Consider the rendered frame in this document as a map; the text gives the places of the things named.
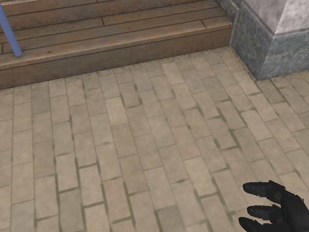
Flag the robot right hand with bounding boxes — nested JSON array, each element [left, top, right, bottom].
[[239, 180, 309, 232]]

